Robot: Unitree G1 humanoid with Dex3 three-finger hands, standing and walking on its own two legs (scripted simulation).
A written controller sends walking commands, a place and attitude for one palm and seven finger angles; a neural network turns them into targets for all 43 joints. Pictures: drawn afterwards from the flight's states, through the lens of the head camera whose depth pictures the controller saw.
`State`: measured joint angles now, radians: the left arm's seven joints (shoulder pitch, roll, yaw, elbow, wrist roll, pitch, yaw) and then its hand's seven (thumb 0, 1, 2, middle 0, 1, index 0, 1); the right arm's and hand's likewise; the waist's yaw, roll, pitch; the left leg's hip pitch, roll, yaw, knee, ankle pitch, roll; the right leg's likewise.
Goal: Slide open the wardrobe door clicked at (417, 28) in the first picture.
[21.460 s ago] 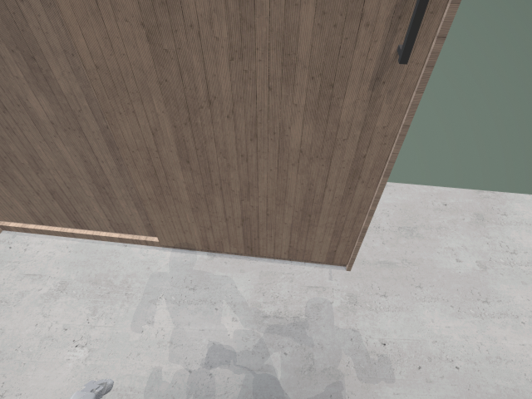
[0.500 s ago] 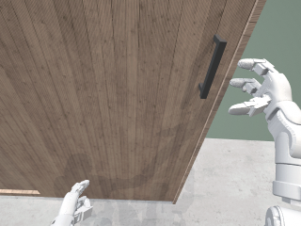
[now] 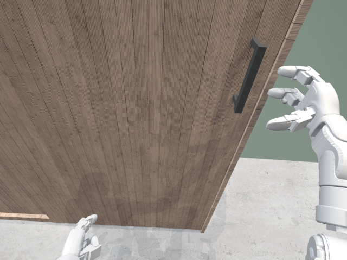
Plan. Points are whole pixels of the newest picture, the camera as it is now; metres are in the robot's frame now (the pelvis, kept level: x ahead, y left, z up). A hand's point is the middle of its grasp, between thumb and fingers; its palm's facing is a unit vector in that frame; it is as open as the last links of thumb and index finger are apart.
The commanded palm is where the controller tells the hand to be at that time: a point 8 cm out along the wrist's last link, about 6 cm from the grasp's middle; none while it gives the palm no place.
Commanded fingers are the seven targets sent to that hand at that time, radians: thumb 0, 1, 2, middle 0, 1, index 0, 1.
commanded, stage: move the hooked fingers beside the handle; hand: right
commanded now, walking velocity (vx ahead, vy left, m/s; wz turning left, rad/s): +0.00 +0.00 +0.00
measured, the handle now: (246, 77) +0.45 -0.12 +0.25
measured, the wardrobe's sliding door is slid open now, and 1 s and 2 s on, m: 0.00 0.00 0.00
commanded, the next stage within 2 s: feel for the door with the fingertips in 0.06 s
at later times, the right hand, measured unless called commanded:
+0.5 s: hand (265, 98) +0.37 -0.15 +0.25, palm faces -0.01 +1.00 -0.02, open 14.0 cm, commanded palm +0.34 -0.20 +0.25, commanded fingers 0.00 0.50 -0.30 0.30 1.20 0.30 1.20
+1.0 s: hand (260, 91) +0.39 -0.14 +0.25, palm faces +0.01 +1.00 -0.02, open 14.0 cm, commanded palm +0.36 -0.20 +0.25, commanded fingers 0.00 0.50 -0.30 0.30 1.20 0.30 1.20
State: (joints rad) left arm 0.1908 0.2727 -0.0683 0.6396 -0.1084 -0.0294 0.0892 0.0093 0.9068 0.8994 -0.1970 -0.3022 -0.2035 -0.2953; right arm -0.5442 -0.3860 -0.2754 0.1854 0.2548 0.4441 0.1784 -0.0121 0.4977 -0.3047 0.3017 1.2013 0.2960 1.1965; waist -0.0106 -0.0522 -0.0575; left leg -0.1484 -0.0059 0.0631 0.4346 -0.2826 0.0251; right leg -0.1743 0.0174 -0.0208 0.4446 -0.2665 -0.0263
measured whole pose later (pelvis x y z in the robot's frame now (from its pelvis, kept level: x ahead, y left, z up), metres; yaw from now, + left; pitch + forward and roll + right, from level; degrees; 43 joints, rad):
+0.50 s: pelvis +0.01 +0.00 +0.00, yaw +0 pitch +0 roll +0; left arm 0.13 0.25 -0.08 0.63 -0.10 0.00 0.07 0.01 0.91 0.90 -0.20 -0.30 -0.20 -0.30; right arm -0.54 -0.29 -0.21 0.07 0.25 0.51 0.09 -0.01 0.50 -0.30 0.30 1.20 0.30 1.20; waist -0.02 -0.06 -0.07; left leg -0.14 0.00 0.06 0.45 -0.30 0.03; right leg -0.16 0.02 -0.02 0.45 -0.28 -0.02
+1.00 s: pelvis +0.00 +0.01 +0.00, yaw +0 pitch +0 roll +0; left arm 0.17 0.26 -0.07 0.65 -0.10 0.02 0.07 0.01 0.91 0.90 -0.20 -0.30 -0.20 -0.30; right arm -0.61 -0.31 -0.22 0.21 0.23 0.47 0.08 -0.01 0.50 -0.30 0.30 1.20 0.30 1.20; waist 0.00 -0.06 -0.06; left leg -0.14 -0.01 0.06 0.43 -0.29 0.04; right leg -0.16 0.01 -0.02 0.43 -0.26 -0.02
